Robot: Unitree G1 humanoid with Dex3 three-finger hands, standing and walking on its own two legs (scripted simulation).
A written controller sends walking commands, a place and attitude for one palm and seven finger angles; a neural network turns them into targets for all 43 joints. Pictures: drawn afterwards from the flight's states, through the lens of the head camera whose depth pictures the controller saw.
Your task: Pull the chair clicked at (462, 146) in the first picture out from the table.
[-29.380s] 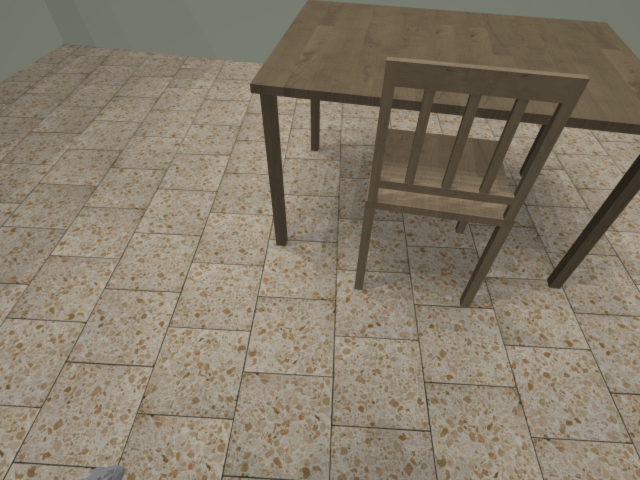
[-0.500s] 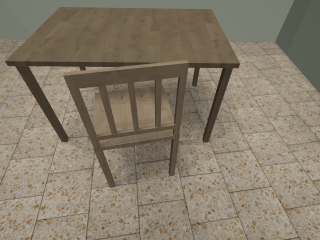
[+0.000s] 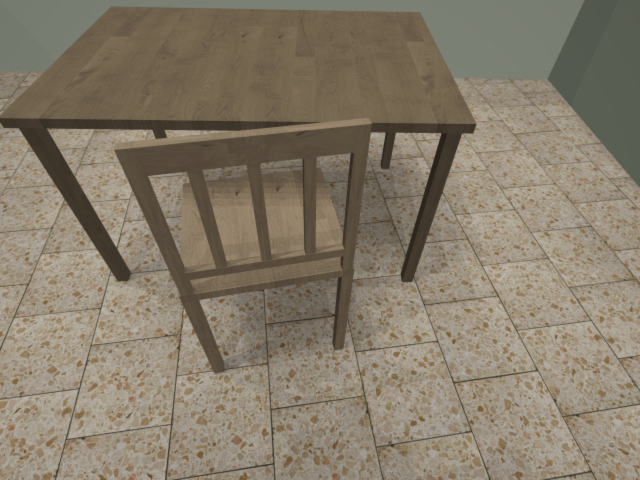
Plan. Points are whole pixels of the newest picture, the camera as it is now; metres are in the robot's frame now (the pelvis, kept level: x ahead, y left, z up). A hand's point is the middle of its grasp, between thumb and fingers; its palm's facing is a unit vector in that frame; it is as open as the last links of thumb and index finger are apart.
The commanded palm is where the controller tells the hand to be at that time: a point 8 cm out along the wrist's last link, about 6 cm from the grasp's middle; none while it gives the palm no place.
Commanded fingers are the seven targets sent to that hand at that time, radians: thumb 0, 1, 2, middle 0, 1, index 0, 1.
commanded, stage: look to check the result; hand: left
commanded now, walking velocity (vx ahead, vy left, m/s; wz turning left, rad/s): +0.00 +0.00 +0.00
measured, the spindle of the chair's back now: (260, 215) +0.62 +0.16 -0.09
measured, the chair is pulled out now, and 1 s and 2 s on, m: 0.17 0.17 0.17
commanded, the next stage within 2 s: take the last steps up to it in 0.36 s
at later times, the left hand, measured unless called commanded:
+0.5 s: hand out of the picture -0.01 +0.16 -0.18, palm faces +0.01 -0.98 -0.18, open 7.4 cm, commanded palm none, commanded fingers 0.00 0.90 0.90 -0.20 -0.30 -0.20 -0.30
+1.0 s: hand out of the picture +0.12 +0.19 -0.18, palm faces +0.04 -0.98 -0.17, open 7.4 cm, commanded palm none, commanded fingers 0.00 0.90 0.90 -0.20 -0.30 -0.20 -0.30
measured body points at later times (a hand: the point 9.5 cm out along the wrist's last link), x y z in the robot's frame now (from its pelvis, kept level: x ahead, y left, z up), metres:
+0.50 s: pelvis +0.00 +0.00 +0.00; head +0.01 +0.00 +0.45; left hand -0.01 +0.21 -0.16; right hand -0.01 -0.22 -0.16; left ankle -0.02 +0.10 -0.75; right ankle -0.02 -0.12 -0.75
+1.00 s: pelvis +0.08 +0.01 -0.01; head +0.12 +0.02 +0.44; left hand +0.11 +0.25 -0.17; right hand +0.00 -0.20 -0.16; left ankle -0.02 +0.10 -0.75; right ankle +0.09 -0.11 -0.70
